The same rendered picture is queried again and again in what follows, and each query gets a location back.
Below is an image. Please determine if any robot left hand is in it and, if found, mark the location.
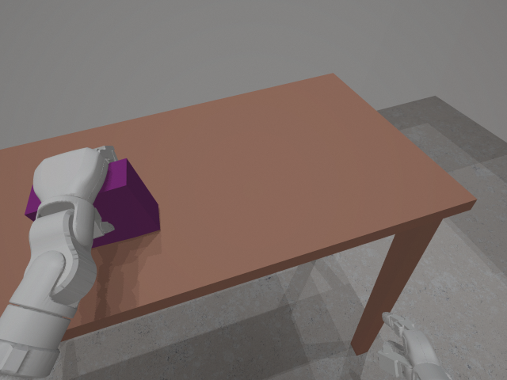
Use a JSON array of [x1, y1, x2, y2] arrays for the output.
[[33, 146, 118, 239]]

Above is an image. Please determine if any left robot forearm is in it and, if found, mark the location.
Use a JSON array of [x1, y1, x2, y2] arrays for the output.
[[0, 196, 97, 380]]

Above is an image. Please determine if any sponge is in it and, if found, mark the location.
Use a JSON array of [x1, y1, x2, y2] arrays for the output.
[[25, 158, 160, 248]]

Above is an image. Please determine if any table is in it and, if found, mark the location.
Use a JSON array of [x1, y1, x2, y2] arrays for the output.
[[0, 73, 477, 356]]

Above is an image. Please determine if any robot right hand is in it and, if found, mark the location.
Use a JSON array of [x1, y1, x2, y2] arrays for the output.
[[378, 312, 440, 380]]

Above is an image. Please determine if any right robot forearm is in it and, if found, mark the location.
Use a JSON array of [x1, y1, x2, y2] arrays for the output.
[[411, 363, 452, 380]]

